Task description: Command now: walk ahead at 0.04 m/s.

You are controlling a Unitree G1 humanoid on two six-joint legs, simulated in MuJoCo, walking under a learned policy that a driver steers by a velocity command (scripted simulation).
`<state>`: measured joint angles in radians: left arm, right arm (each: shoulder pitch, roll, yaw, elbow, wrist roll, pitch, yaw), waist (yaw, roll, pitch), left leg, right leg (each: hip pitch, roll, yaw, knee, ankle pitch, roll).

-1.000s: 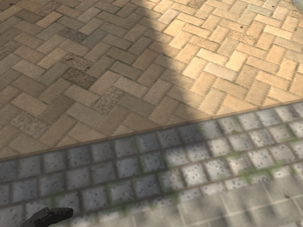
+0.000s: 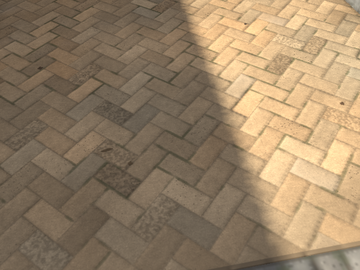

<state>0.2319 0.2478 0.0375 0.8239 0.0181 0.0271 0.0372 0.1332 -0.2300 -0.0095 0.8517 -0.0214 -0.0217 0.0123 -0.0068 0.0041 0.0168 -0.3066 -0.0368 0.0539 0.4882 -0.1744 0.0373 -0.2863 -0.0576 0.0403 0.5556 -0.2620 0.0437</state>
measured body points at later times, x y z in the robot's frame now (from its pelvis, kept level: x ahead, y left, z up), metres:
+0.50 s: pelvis +0.05 -0.01 +0.00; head +0.05 -0.01 +0.45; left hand +0.12 +0.24 -0.14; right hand +0.14 -0.27 -0.13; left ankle +0.05 +0.10 -0.73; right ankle +0.02 -0.15 -0.73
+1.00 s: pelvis +0.06 -0.02 +0.00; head +0.06 -0.04 +0.45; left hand +0.08 +0.23 -0.14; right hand +0.09 -0.29 -0.15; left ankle +0.05 +0.10 -0.73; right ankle +0.03 -0.13 -0.72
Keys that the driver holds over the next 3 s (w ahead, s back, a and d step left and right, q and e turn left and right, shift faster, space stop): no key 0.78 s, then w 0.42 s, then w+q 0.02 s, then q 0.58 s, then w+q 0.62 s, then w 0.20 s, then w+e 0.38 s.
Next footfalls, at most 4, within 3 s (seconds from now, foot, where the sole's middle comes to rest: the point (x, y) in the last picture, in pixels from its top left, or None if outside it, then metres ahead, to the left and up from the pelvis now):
1.44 left None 0.41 0.09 -0.77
1.92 right None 0.46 -0.12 -0.77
2.40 left None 0.52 0.27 -0.77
2.94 right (107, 182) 0.91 0.36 -0.77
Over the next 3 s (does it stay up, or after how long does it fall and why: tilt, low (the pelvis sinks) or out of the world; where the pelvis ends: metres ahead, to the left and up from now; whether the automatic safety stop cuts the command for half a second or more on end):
stays up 0.75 0.33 -0.02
